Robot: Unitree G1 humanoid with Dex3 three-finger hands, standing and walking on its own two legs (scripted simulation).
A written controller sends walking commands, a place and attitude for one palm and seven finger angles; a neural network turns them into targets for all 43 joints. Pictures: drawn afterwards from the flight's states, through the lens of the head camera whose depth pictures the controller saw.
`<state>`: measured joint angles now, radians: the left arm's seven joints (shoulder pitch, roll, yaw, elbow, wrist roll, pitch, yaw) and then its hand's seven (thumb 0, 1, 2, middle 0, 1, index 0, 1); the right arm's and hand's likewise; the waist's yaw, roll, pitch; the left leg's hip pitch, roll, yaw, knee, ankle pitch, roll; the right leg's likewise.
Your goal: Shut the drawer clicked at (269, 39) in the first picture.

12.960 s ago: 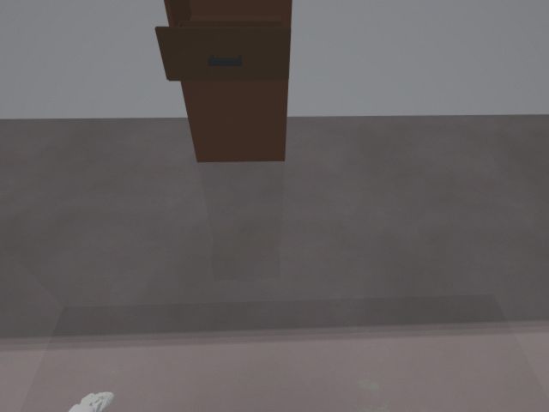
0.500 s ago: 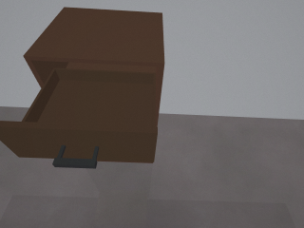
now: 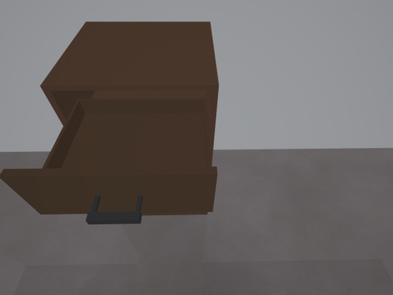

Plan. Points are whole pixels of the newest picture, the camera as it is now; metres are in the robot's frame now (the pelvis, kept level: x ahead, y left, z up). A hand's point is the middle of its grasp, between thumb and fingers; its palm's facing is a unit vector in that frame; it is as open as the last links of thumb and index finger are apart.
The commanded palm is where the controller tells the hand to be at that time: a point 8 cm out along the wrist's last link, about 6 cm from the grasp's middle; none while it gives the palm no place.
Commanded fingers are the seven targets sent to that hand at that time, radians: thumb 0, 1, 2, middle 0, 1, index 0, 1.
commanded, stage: come to a stop and stand still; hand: left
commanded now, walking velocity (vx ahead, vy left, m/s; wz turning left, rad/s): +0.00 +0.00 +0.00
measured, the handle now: (116, 209) +0.30 +0.21 -0.03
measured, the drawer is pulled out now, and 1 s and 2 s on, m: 0.29 0.29 0.27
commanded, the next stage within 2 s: look again from close up in 0.14 s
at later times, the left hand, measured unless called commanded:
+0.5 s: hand out of the picture -0.02 +0.15 -0.18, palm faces +0.03 -0.99 -0.16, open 7.3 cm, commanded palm none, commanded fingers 0.00 0.90 0.90 -0.20 -0.30 -0.20 -0.30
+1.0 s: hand out of the picture +0.08 +0.18 -0.11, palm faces +0.22 -0.94 -0.26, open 7.1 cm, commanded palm +0.08 +0.20 -0.06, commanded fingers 0.00 0.90 0.90 -0.34 -0.45 -0.34 -0.45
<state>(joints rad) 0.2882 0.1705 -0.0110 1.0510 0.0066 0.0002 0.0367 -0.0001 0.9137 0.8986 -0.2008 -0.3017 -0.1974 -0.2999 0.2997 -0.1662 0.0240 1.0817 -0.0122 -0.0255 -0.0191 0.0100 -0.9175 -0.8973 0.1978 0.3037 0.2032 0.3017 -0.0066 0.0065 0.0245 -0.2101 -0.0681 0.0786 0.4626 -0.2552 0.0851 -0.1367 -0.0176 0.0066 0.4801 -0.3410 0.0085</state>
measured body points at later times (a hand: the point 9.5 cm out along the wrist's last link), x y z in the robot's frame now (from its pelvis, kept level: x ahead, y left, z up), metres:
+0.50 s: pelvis +0.00 -0.01 +0.00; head +0.00 +0.00 +0.45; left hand -0.02 +0.21 -0.16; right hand +0.01 -0.23 -0.15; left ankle +0.00 +0.06 -0.74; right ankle -0.05 -0.13 -0.74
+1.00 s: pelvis -0.01 -0.02 +0.00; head -0.01 -0.02 +0.45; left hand +0.06 +0.23 -0.09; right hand +0.03 -0.25 -0.14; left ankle +0.00 +0.06 -0.74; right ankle -0.05 -0.13 -0.74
